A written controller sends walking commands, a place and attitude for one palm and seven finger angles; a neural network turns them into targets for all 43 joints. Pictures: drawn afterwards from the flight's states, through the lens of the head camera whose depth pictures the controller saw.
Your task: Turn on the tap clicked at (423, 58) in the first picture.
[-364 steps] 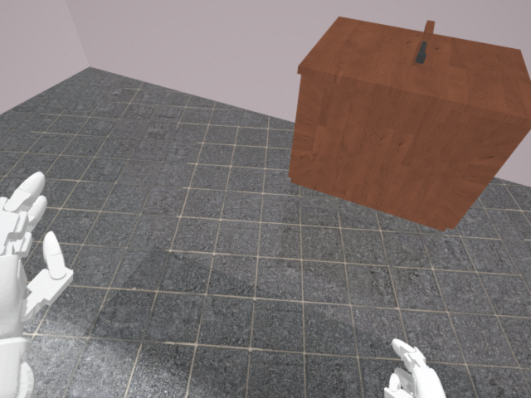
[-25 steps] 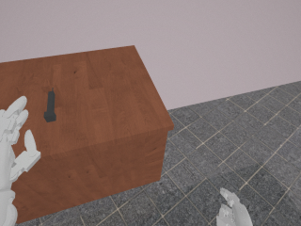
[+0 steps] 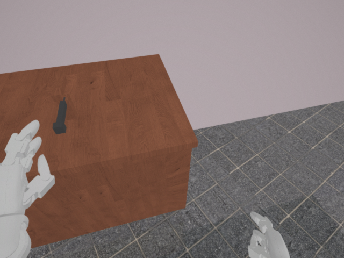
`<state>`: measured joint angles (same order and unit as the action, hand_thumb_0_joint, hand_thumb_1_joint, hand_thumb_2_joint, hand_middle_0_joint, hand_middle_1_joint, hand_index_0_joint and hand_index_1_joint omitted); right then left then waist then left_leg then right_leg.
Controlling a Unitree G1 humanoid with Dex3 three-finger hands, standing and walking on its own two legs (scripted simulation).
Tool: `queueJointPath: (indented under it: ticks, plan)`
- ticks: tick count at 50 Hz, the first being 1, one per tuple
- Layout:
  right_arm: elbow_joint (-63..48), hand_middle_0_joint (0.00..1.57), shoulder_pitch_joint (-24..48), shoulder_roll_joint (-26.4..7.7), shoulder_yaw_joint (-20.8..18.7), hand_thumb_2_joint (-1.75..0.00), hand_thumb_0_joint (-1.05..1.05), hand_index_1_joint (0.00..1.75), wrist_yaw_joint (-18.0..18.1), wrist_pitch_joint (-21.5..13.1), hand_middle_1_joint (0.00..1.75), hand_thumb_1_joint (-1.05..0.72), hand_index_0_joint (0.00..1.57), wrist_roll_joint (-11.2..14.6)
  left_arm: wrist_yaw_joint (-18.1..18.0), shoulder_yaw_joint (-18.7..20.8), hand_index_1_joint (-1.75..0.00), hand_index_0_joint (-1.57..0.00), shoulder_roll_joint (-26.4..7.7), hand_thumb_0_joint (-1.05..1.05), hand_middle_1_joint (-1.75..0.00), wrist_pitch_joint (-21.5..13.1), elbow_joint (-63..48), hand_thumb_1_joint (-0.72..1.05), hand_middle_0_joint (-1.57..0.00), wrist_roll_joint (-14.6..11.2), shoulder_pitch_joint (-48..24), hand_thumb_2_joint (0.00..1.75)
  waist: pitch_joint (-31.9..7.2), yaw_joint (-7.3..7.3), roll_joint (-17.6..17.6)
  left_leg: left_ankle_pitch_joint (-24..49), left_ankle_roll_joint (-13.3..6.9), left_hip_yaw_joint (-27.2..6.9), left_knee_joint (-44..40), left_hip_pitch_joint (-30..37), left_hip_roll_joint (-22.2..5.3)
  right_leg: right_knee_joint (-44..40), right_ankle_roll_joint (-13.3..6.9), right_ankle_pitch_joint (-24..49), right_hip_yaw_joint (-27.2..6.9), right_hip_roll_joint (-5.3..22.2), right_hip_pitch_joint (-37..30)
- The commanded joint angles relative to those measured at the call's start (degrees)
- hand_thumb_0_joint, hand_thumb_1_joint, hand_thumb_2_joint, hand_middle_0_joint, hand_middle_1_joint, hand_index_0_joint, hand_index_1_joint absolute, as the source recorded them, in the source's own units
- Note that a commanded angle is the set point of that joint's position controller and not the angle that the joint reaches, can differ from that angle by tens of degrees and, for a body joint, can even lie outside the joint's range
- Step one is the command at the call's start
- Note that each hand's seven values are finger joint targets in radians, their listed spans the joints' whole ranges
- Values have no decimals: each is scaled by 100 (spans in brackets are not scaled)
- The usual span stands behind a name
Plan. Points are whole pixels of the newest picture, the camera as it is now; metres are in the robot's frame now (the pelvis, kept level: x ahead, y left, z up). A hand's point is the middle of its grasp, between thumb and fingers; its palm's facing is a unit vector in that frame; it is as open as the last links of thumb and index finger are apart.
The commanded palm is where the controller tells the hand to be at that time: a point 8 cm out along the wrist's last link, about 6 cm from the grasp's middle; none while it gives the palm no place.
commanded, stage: turn the palm inward beside the body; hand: left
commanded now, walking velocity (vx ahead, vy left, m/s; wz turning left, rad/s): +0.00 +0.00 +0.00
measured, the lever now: (59, 127) +0.45 +0.40 +0.02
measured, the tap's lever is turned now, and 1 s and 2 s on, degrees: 0 0 0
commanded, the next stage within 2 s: reach beside the lever's end, fingers flat in 1.82 s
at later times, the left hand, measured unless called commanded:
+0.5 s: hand (59, 173) +0.22 +0.24 +0.14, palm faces +0.47 -0.84 -0.26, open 7.4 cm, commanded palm +0.17 +0.28 +0.15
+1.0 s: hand (52, 193) +0.19 +0.24 +0.13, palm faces +0.50 -0.85 -0.16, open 7.4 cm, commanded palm +0.14 +0.28 +0.14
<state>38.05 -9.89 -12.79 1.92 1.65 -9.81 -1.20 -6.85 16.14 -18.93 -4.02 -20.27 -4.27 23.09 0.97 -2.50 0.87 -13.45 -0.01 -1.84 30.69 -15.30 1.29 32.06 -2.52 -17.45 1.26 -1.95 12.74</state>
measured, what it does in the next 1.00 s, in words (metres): stands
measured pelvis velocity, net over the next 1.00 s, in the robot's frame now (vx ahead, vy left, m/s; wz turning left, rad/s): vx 0.01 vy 0.00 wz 0.02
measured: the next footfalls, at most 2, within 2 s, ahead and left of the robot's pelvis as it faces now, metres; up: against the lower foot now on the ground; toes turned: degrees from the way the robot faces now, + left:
none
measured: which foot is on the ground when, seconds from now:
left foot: down 0.00-1.00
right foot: down 0.00-1.00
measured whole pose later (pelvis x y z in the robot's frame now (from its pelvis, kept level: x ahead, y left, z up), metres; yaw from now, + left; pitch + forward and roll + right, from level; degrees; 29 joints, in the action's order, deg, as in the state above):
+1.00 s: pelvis +0.01 +0.00 -0.01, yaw +1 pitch -1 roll +0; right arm 40.1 -10.1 -12.6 2.7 5.1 -15.5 -0.4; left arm -9.4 13.9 -12.2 0.7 -24.5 -10.6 27.9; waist -2.5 -4.1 3.0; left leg -17.3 0.2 -3.3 37.6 -19.7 1.3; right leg 36.9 -2.8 -20.7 2.9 -2.1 15.8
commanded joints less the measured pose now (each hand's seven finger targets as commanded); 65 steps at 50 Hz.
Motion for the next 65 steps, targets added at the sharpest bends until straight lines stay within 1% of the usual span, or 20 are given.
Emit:
queueJointPath:
  ticks: [1, 2, 6, 7, 9, 10, 13, 16, 17, 21, 26, 32, 35, 38, 44, 51, 55, 58, 61, 65]
  plan:
    - [-676, 20, 733, -567, -222, -90, 0, 30, 58, -540, 30, -90, 20, -41, -337, 1239, -30, -20, -1343, 0, -30, -1032, -1337, 90, -20, -99, -1157, 90, -812, -9, 661, 9, -108, 84, -102, 397, 64, -720, 181, 36, -16, 52, 458]
    - [-640, 20, 755, -575, -228, -90, 0, 30, 92, -554, 30, -90, 20, -2, -228, 1025, -30, -20, -1113, 0, -30, -903, -1089, 90, -20, -170, -1071, 90, -679, -3, 755, -146, -113, 137, -79, 282, 78, -768, 192, -84, -69, 109, 461]
    - [-656, 20, 735, -701, -217, -90, 0, 30, 310, -550, 30, -90, 20, 154, 244, 573, -30, -20, -862, 0, -30, -6, -487, 90, -20, -416, -993, 90, -171, 63, 375, -340, -159, 145, -38, 26, 123, -1120, 247, -379, -340, 238, 474]
    - [-703, 20, 721, -724, -219, -90, 0, 30, 364, -568, 30, -90, 20, 173, 349, 512, -30, -20, -836, 0, -30, 164, -564, 90, -20, -481, -980, 90, -246, 25, -22, -175, -188, 118, -21, 6, 113, -1080, 289, -148, -387, 268, 353]
    - [-762, 20, 758, -750, -243, -90, 0, 30, 439, -568, 30, -90, 20, 186, 478, 650, -30, -20, -982, 0, -30, 400, -753, 90, -20, -537, -908, 90, -531, -41, -387, 189, -203, 82, 105, 5, 91, -967, 412, 580, -504, 363, 146]
    - [-766, 20, 744, -737, -250, -90, 0, 30, 451, -578, 30, -90, 20, 181, 481, 777, -30, -20, -1077, 0, -30, 392, -860, 90, -20, -550, -965, 90, -678, -64, -617, 310, -199, 59, 158, -38, 87, -869, 488, 935, -532, 402, 55]
    - [-756, 20, 663, -655, -260, -90, 0, 30, 400, -672, 30, -90, 20, 149, 351, 1017, -30, -20, -1106, 0, -30, -8, -1176, 90, -20, -561, -853, 90, -928, -141, -573, 757, -187, 12, 210, 31, 79, -499, 534, 1908, -385, 349, -20]
    - [-722, 20, 505, -657, -310, -90, 0, 30, 279, -760, 30, -90, 20, 52, 127, 1382, -30, -20, -1326, 0, -30, -505, -1555, 90, -20, -534, -391, 90, -1442, -265, -169, 1382, -163, 67, 376, 154, 128, -98, 533, 3061, -262, 320, -224]
    - [-727, 20, 502, -610, -300, -90, 0, 30, 241, -766, 30, -90, 20, 48, 98, 1199, -30, -20, -1073, 0, -30, -583, -1577, 90, -20, -524, -249, 90, -1510, -249, 36, 1487, -162, 113, 404, 189, 142, -15, 503, 3155, -200, 323, -239]
    - [-693, 20, 450, -644, -305, -90, 0, 30, 235, -740, 30, -90, 20, 114, 31, 1102, -30, -20, -880, 0, -30, -368, -1190, 90, -20, -552, 49, 90, -987, -163, 118, 1215, -154, 157, 440, -94, 125, -100, 456, 2765, -182, 313, 41]
    - [-789, 20, 518, -686, -287, -90, 0, 30, 352, -743, 30, -90, 20, 163, 120, 802, -30, -20, -659, 0, -30, 58, -1331, 90, -20, -669, -77, 90, -885, -119, -221, 1027, -182, 118, 394, -104, 105, -208, 454, 2391, -158, 283, 142]
    - [-746, 20, 512, -656, -267, -90, 0, 30, 370, -899, 30, -90, 20, 91, 1, 638, -30, -20, -530, 0, -30, -224, -1607, 90, -20, -604, -132, 90, -1057, -136, -246, 1069, -185, 64, 370, 7, 86, -92, 381, 2019, -40, 198, 264]
    - [-730, 20, 530, -644, -262, -90, 0, 30, 356, -950, 30, -90, 20, 57, -127, 623, -30, -20, -502, 0, -30, -326, -1669, 90, -20, -537, -19, 90, -1130, -191, 35, 1087, -160, 61, 358, 26, 72, -32, 289, 1723, 30, 149, 305]
    - [-747, 20, 602, -623, -225, -90, 0, 30, 340, -958, 30, -90, 20, 71, -217, 462, -30, -20, -353, 0, -30, -217, -1648, 90, -20, -515, 100, 90, -948, -194, 276, 928, -132, 41, 298, -27, 50, -62, 219, 1297, 91, 105, 429]
    - [-776, 20, 761, -622, -175, -90, 0, 30, 395, -933, 30, -90, 20, 71, -253, 303, -30, -20, -173, 0, -30, 80, -1657, 90, -20, -598, 82, 90, -768, -164, -90, 554, -138, -24, 188, -113, 30, -207, 225, 851, 116, 76, 480]
    - [-754, 20, 832, -594, -115, -90, 0, 30, 413, -987, 30, -90, 20, 55, -395, 146, -30, -20, -147, 0, -30, 29, -1894, 90, -20, -491, -161, 90, -599, -141, 339, -128, -110, -121, 7, -133, 21, -351, 176, -49, 117, 47, 660]
    - [-770, 20, 867, -586, -103, -90, 0, 30, 390, -1022, 30, -90, 20, 23, -438, 66, -30, -20, -3, 0, -30, -33, -1831, 90, -20, -529, 129, 90, -651, -155, 148, -182, -109, -152, 13, -195, 20, -309, 172, -49, 143, 46, 620]
    - [-787, 20, 935, -577, -91, -90, 0, 30, 390, -1018, 30, -90, 20, 48, -430, -9, -30, -20, 73, 0, -30, -2, -1811, 90, -20, -560, 208, 90, -473, -144, 151, -538, -112, -180, -54, -283, 15, -385, 172, -345, 136, 46, 665]
    - [-762, 20, 904, -598, -93, -90, 0, 30, 398, -1010, 30, -90, 20, 26, -481, 148, -30, -20, -25, 0, -30, 86, -1802, 90, -20, -598, 359, 90, -502, -181, 194, -512, -119, -185, -24, -323, 37, -419, 174, -303, 122, 52, 621]
    - [-783, 20, 934, -575, -93, -90, 0, 30, 400, -1031, 30, -90, 20, 19, -515, 19, -30, -20, 117, 0, -30, 72, -2001, 90, -20, -639, 138, 90, -593, -117, 199, -376, -129, -187, 40, -221, 37, -395, 173, -200, 130, 69, 620]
